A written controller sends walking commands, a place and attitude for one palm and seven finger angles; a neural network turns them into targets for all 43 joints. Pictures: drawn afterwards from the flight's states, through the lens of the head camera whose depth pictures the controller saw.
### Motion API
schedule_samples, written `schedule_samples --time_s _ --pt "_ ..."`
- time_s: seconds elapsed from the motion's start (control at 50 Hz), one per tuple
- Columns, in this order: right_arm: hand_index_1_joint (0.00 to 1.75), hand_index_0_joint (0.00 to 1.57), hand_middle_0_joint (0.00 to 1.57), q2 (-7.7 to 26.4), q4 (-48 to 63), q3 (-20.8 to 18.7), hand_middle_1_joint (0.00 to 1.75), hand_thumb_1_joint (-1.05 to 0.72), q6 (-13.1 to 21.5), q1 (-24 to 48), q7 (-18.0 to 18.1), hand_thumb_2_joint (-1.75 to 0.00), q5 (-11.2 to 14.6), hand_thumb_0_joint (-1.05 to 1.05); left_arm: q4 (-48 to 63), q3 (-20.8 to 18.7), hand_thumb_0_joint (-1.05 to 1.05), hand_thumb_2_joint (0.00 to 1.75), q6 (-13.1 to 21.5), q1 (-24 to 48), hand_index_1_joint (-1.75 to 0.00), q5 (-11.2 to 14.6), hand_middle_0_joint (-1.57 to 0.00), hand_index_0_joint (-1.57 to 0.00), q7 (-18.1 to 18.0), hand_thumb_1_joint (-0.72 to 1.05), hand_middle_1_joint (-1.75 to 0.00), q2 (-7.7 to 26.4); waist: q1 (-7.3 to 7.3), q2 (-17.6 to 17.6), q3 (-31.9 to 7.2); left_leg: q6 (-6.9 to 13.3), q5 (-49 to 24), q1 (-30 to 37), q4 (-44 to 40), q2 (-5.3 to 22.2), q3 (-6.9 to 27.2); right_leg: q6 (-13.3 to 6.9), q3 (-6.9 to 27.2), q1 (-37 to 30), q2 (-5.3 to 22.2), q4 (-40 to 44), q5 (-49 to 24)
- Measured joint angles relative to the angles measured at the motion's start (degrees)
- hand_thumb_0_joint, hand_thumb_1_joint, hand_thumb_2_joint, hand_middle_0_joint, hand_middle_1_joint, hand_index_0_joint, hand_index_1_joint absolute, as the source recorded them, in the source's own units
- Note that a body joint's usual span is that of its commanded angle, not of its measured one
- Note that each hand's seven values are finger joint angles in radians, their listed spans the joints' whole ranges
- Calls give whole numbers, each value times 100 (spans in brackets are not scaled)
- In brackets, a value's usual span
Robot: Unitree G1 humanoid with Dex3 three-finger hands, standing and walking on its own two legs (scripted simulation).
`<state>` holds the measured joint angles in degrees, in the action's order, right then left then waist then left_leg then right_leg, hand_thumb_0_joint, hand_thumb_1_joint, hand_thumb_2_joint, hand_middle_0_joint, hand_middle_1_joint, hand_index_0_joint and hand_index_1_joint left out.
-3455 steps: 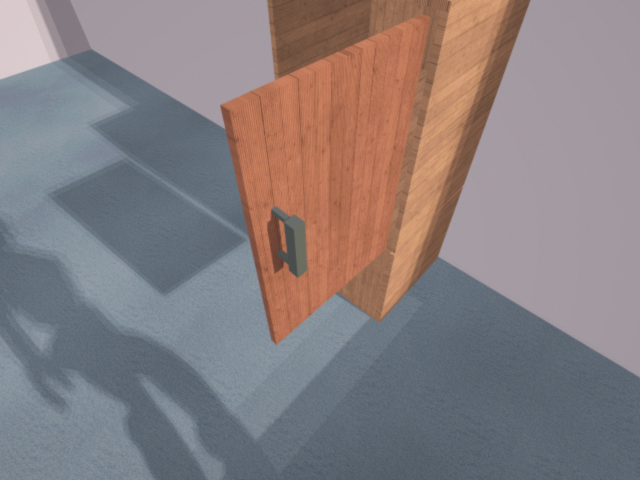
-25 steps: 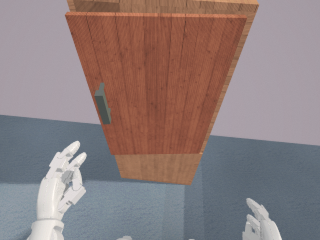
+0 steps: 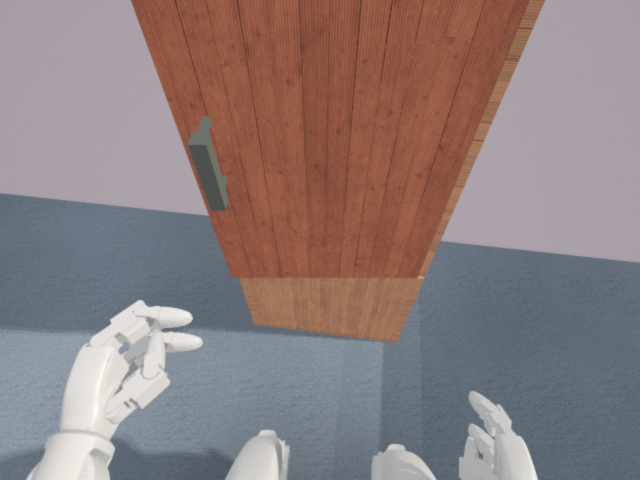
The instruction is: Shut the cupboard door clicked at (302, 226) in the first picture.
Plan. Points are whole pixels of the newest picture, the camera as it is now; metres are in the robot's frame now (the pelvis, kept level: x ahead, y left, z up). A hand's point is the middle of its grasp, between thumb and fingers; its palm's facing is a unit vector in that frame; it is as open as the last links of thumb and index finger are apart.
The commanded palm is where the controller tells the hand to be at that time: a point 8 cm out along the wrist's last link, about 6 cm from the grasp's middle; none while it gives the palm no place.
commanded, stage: raise the hand and make a fist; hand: left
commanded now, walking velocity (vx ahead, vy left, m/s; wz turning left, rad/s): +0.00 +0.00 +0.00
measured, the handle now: (212, 164) +0.49 +0.19 +0.10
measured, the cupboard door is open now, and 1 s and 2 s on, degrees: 8 8 8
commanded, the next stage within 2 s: bring the fist close to the handle in 1.16 s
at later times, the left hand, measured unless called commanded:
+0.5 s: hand (136, 360) +0.23 +0.21 +0.08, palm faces +0.06 -1.00 -0.03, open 3.1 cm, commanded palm +0.20 +0.26 +0.09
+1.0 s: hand (145, 340) +0.24 +0.20 +0.10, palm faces +0.05 -1.00 -0.04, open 3.1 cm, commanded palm +0.22 +0.25 +0.10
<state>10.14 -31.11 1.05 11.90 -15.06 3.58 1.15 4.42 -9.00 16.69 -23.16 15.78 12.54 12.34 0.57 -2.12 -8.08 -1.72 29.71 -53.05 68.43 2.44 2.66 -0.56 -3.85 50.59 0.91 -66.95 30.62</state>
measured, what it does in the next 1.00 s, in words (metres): stands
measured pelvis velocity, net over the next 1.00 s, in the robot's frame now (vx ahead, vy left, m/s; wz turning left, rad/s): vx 0.02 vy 0.01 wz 0.01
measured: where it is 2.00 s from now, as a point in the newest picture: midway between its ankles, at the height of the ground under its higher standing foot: outside the picture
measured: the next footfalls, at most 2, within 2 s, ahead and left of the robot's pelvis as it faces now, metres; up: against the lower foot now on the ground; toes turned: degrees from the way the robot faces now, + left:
none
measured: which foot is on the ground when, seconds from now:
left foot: down 0.00-1.00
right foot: down 0.00-1.00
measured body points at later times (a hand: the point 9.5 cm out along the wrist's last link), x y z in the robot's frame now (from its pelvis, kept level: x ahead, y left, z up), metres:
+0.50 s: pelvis +0.01 +0.02 +0.02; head +0.06 +0.03 +0.46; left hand +0.22 +0.26 +0.09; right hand +0.21 -0.21 -0.04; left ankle +0.04 +0.13 -0.64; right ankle +0.02 -0.12 -0.64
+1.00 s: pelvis +0.02 +0.01 +0.03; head +0.06 +0.00 +0.48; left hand +0.23 +0.25 +0.10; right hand +0.18 -0.23 -0.05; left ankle +0.04 +0.13 -0.64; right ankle +0.02 -0.12 -0.64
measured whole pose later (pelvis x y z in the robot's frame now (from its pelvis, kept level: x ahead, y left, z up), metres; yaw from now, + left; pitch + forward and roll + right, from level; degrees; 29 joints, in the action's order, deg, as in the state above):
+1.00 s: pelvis +0.02 +0.01 +0.03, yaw +0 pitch +11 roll -1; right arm 14.4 -28.5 1.0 9.5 -16.7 3.2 1.2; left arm 3.5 -9.6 17.7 -21.3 16.3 12.2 13.0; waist 0.1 -1.9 -7.0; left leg -1.2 27.8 -42.7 59.9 1.8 2.0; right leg 0.0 -3.5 40.2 1.3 -58.3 28.7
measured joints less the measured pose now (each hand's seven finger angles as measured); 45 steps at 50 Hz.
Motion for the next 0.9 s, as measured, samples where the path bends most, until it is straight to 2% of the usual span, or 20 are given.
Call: schedule_samples --time_s 0.08,0.14,0.2,0.4,0.58,0.9 --pt "30 20 21 137 -24 -88 30 -90 -18 -170 -13 -90 -48 1 75 -56 2 90 318 -216 -94 -28 -80 -79 -209 90 -95 -43 -51 31 -15 47 -8 121 -121 -28 -60 46 53 -113 28 124 -21" --pt "30 20 21 277 -21 -148 30 -90 -26 -181 -12 -90 -53 1 94 -38 2 90 524 -282 -100 -30 -85 -85 -193 90 -101 -34 -54 50 -1 77 10 136 -116 -50 -64 74 57 -145 50 142 -10" --pt "30 20 21 379 28 -186 30 -90 -39 -125 8 -90 -37 1 93 21 1 90 576 -283 -106 -22 -91 -90 -128 90 -107 -4 -44 73 27 104 23 150 -108 -70 -63 97 54 -177 68 157 -4" --pt "30 20 21 315 340 -96 30 -90 -133 126 -11 -90 -40 1 323 81 2 90 406 -252 -127 -58 -109 -109 -196 90 -127 43 -4 111 24 132 11 395 -263 -80 -28 126 14 -475 70 393 -52" --pt "30 20 21 222 489 114 30 -90 -242 97 -43 -90 -34 1 213 54 2 90 127 -60 -143 -58 -124 -124 -108 90 -143 91 36 63 44 122 -36 649 -452 -74 6 118 -26 -755 56 616 -107" --pt "30 20 21 382 263 40 30 -90 -242 -174 -32 -90 2 1 11 -82 1 90 38 188 -149 61 -130 -130 -27 90 -150 108 -34 12 96 77 -165 1018 -825 -66 -50 79 22 -1050 48 881 -195"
